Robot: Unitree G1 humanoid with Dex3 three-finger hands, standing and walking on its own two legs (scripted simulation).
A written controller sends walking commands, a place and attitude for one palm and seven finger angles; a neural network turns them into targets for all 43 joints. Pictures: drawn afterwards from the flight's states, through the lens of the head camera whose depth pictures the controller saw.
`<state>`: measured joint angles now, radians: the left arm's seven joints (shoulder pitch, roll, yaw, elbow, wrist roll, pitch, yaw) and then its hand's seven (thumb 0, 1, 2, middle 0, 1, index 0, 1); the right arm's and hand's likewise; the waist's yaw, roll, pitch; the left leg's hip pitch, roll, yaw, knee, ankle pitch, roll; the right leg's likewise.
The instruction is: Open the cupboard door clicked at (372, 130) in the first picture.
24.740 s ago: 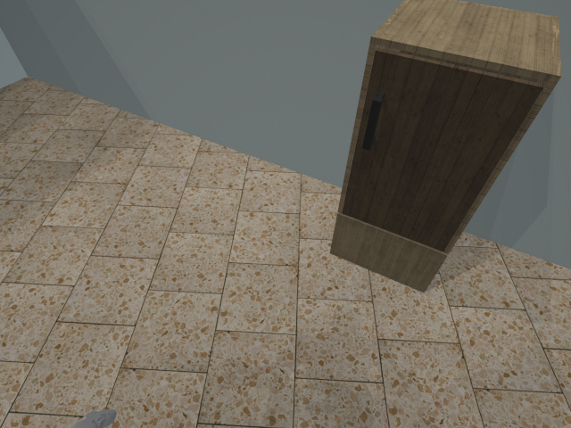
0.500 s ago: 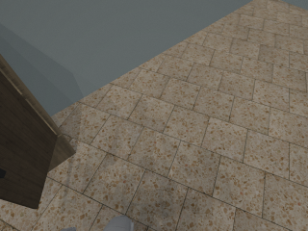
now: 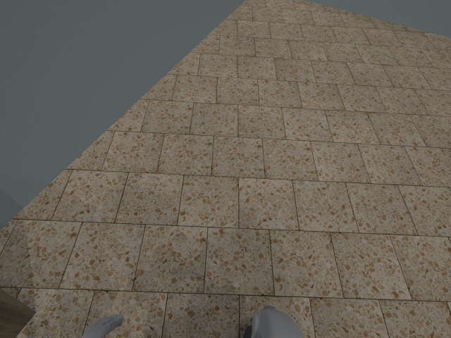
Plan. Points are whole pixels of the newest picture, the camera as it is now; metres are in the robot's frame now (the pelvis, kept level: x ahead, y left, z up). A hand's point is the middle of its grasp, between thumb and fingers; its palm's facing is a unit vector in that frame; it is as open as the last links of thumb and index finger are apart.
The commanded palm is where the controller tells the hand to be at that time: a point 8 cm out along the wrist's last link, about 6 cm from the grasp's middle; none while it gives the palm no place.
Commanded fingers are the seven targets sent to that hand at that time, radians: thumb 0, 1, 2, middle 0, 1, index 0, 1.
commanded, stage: walk to a spot facing it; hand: left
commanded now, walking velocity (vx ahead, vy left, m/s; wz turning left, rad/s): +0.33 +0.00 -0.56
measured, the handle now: out of the picture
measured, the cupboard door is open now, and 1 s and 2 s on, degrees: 51 51 51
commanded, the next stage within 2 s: turn to face it in 0.94 s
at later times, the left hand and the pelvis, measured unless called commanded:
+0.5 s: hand (170, 281) +0.25 +0.12 -0.16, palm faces -0.10 -0.97 -0.22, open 7.3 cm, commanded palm none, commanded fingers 0.00 0.90 0.90 -0.20 -0.30 -0.20 -0.30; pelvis +0.23 -0.07 +0.00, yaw -12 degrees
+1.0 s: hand (214, 144) +0.64 +0.04 -0.16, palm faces -0.38 -0.90 -0.19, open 7.4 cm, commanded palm none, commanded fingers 0.00 0.90 0.90 -0.20 -0.30 -0.20 -0.30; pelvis +0.48 -0.11 +0.00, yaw -24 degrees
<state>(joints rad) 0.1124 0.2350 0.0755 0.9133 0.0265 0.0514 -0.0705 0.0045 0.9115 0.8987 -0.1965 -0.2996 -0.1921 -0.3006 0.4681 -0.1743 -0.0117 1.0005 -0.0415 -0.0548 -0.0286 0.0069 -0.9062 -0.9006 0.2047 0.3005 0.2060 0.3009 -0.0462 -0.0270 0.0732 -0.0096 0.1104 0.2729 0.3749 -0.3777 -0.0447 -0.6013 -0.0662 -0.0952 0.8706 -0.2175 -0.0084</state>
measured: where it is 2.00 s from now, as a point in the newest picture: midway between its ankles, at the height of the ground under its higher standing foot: (273, 233)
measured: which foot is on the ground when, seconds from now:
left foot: down 0.00-0.10, up 0.12-0.62, down 0.64-1.00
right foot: up 0.00-0.08, down 0.10-0.66, up 0.68-1.00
